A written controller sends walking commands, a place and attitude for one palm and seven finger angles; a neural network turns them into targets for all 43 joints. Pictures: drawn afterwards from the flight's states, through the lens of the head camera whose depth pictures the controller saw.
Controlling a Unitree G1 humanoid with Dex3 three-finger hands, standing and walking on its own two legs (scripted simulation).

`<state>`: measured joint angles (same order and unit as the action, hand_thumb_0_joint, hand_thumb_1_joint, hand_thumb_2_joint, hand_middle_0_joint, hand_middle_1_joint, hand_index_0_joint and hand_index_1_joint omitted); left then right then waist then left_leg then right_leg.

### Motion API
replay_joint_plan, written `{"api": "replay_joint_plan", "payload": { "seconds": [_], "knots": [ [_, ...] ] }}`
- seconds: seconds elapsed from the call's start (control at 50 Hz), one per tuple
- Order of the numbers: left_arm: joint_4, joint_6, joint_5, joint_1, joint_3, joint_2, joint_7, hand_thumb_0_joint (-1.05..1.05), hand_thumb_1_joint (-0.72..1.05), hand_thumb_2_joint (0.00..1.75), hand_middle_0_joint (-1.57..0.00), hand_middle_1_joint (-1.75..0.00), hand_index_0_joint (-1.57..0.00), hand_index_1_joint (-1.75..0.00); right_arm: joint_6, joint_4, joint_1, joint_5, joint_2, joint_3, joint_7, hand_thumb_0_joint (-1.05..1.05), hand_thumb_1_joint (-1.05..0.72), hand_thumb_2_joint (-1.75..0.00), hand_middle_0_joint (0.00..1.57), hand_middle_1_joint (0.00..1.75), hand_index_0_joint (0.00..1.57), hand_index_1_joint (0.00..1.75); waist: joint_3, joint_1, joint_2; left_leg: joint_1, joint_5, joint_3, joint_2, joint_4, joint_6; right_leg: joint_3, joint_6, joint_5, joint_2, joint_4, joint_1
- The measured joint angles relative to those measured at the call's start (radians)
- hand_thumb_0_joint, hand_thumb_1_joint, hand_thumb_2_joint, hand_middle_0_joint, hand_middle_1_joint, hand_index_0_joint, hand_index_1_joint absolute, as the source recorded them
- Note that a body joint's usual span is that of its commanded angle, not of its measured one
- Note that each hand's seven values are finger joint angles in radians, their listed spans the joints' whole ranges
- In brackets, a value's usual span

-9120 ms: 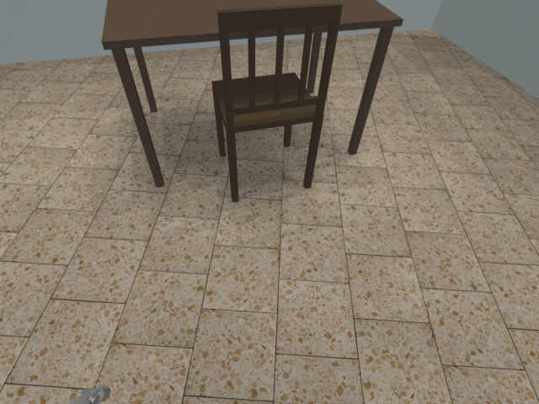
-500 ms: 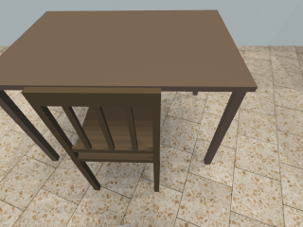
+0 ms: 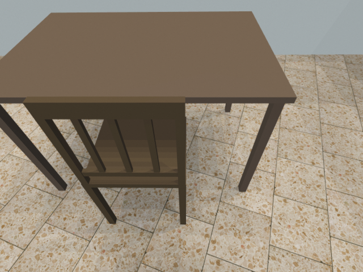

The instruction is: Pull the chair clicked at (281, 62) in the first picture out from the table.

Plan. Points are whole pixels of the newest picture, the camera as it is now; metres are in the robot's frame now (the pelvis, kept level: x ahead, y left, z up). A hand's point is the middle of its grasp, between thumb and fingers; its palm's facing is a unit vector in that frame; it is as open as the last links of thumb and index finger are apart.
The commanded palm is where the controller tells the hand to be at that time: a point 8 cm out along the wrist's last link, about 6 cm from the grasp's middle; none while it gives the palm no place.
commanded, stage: come to a stop and stand still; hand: left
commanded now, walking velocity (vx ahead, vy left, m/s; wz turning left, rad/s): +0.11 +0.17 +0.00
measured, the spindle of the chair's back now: (121, 147) +0.49 +0.23 -0.09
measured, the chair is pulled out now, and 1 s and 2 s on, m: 0.00 0.00 0.00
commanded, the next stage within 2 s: look again from close up in 0.86 s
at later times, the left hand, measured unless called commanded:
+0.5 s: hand out of the picture -0.02 +0.17 -0.17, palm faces +0.09 -0.98 -0.18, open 7.4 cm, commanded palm none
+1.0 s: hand out of the picture -0.04 +0.17 -0.17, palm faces +0.04 -0.98 -0.18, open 7.4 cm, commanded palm none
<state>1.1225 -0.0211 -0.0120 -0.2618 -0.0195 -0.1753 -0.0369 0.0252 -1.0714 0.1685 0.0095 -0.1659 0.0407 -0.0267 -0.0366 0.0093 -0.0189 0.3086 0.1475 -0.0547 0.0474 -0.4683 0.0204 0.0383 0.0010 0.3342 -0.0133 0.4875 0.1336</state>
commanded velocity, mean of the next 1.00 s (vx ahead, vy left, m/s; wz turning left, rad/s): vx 0.01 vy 0.04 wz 0.00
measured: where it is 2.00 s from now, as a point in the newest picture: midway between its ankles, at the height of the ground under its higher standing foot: outside the picture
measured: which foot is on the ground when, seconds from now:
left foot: down 0.00-0.04, up 0.06-0.26, down 0.28-1.00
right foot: down 0.00-1.00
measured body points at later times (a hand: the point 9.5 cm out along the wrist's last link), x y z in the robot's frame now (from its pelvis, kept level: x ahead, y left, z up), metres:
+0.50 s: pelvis -0.01 +0.00 +0.01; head +0.00 +0.01 +0.46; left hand -0.03 +0.22 -0.16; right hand -0.01 -0.21 -0.16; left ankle -0.01 +0.12 -0.74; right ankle -0.05 -0.11 -0.73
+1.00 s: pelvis -0.02 +0.01 +0.01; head +0.00 +0.01 +0.46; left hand -0.05 +0.22 -0.15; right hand -0.03 -0.20 -0.15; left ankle -0.01 +0.12 -0.74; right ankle -0.05 -0.11 -0.74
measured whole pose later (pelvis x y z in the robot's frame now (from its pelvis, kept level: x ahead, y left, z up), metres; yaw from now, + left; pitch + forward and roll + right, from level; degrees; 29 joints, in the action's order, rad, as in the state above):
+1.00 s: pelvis -0.02 +0.01 +0.01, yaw +1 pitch -1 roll +0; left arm 1.16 0.02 -0.02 -0.31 0.01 -0.12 -0.05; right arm -0.01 -1.14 0.29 0.01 -0.14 -0.01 -0.02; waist -0.04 0.00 0.00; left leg 0.19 0.21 -0.06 0.00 -0.42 -0.02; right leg 0.05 0.01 0.26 -0.02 0.39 0.12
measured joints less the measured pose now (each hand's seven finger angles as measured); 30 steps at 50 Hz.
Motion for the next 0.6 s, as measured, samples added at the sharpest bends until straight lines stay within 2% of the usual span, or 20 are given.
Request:
{"api": "replay_joint_plan", "payload": {
  "seconds": [0.04,0.08,0.22,0.3,0.4,0.52,0.6],
  "knots": [
    [0.011,0.010,0.001,-0.020,0.013,0.019,0.003,0.01,0.91,0.89,-0.19,-0.30,-0.20,-0.30,0.006,-0.019,0.032,0.002,-0.017,0.001,0.004,0.00,-0.92,-0.89,0.21,0.29,0.20,0.29,0.022,0.005,-0.022,-0.017,0.038,0.023,0.001,0.008,0.006,0.012,-0.020,-0.008,0.011,-0.026,-0.025],
    [0.015,0.022,0.003,-0.042,0.019,0.035,0.004,0.01,0.91,0.89,-0.19,-0.30,-0.20,-0.30,0.010,-0.037,0.062,0.007,-0.027,-0.004,0.010,0.00,-0.92,-0.89,0.20,0.29,0.20,0.29,0.040,-0.002,-0.026,-0.033,0.067,0.033,0.001,0.007,0.007,0.010,-0.031,-0.019,0.018,-0.054,-0.043],
    [0.010,0.032,0.005,-0.063,0.017,0.081,0.002,0.01,0.90,0.89,-0.20,-0.30,-0.21,-0.30,0.014,-0.072,0.139,0.009,-0.038,-0.014,0.008,0.01,-0.91,-0.90,0.20,0.29,0.20,0.29,0.039,-0.009,-0.032,-0.078,0.115,0.038,0.000,-0.049,0.007,0.028,-0.043,-0.033,0.038,-0.079,-0.051],
    [0.012,0.030,0.004,-0.048,0.009,0.085,-0.003,0.01,0.91,0.89,-0.20,-0.30,-0.21,-0.30,0.013,-0.078,0.146,0.007,-0.027,-0.016,0.000,0.01,-0.91,-0.90,0.20,0.29,0.20,0.29,0.012,-0.012,-0.021,-0.102,0.129,0.032,-0.006,-0.026,0.002,0.045,-0.037,-0.020,0.032,-0.049,-0.023],
    [0.023,0.023,0.011,-0.027,0.001,0.059,-0.009,0.01,0.91,0.89,-0.20,-0.30,-0.21,-0.30,-0.016,-0.079,0.126,0.003,0.012,-0.030,-0.009,0.01,-0.91,-0.90,0.20,0.29,0.20,0.29,-0.022,-0.022,0.031,-0.119,0.099,0.010,-0.035,0.012,-0.018,0.027,-0.019,-0.017,0.001,-0.029,-0.011],
    [0.037,0.016,0.009,-0.010,0.005,0.040,-0.012,0.01,0.91,0.89,-0.20,-0.30,-0.20,-0.30,-0.025,-0.078,0.104,0.002,0.039,-0.041,-0.017,0.01,-0.91,-0.90,0.20,0.29,0.20,0.29,-0.008,-0.018,0.032,-0.142,0.091,0.002,-0.047,0.033,-0.031,0.020,-0.004,-0.030,-0.010,-0.050,-0.032],
    [0.033,0.018,0.007,-0.003,0.010,0.038,-0.010,0.01,0.91,0.89,-0.20,-0.30,-0.20,-0.30,-0.023,-0.083,0.101,0.002,0.030,-0.041,-0.016,0.02,-0.93,-0.89,0.20,0.29,0.20,0.29,0.004,-0.019,0.026,-0.153,0.076,-0.003,-0.056,0.056,-0.039,0.016,0.005,-0.042,-0.019,-0.066,-0.038]
  ]
}}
